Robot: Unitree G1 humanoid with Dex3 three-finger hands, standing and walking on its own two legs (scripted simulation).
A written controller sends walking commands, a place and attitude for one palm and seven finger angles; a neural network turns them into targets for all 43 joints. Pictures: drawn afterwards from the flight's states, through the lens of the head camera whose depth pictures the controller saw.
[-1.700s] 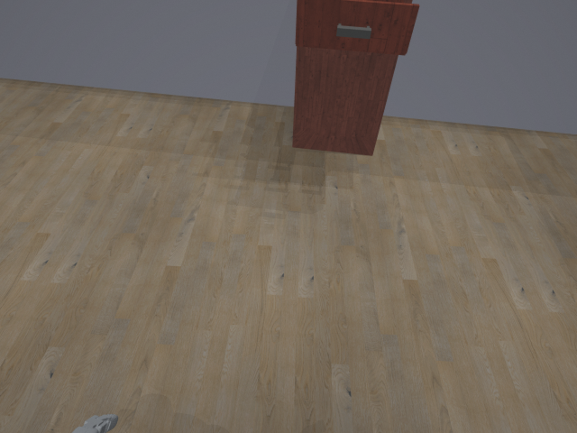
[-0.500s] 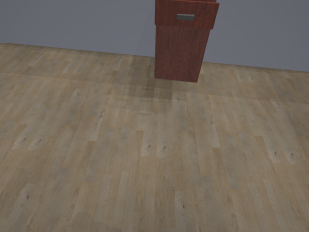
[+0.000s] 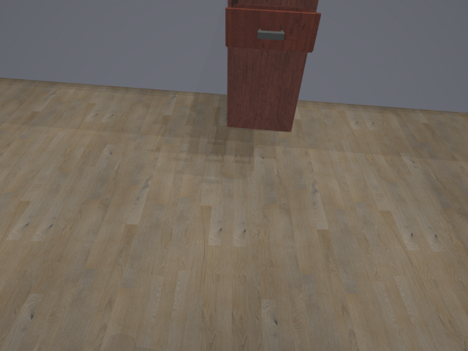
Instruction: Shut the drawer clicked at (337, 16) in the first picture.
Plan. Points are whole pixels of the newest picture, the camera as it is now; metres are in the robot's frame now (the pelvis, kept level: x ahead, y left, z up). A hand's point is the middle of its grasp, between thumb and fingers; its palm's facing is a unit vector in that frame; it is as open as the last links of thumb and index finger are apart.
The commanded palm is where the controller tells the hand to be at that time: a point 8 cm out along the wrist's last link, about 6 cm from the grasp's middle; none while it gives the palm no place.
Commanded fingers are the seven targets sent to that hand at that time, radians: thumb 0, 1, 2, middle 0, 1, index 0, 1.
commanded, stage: walk to a spot facing it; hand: left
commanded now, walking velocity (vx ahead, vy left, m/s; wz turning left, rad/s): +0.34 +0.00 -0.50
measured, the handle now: (270, 33) +1.39 -0.07 +0.01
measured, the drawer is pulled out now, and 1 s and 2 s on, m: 0.30 0.30 0.30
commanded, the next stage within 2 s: turn to face it in 1.80 s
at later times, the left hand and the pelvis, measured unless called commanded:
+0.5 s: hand out of the picture +0.08 +0.13 -0.16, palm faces -0.10 -0.98 -0.15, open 7.4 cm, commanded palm none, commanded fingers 0.00 0.90 0.90 -0.20 -0.30 -0.20 -0.30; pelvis +0.15 -0.03 +0.00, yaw -11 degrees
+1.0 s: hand (203, 205) +0.53 +0.12 -0.17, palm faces -0.34 -0.93 -0.16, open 7.4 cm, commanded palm none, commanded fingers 0.00 0.90 0.90 -0.20 -0.30 -0.20 -0.30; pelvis +0.39 -0.02 +0.00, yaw -22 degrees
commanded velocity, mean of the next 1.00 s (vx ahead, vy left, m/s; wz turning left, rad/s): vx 0.37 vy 0.00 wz -0.29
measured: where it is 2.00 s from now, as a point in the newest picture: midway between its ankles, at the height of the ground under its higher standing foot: (287, 242)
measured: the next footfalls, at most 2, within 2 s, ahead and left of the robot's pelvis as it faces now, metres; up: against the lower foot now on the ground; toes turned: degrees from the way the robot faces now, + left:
left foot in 0.62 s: +0.40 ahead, +0.06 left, +0.00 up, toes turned -6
right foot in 1.22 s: +0.56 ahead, -0.24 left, +0.00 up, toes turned -35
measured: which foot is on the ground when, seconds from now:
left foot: down 0.00-0.16, up 0.18-0.60, down 0.62-1.00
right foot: down 0.00-0.64, up 0.66-1.00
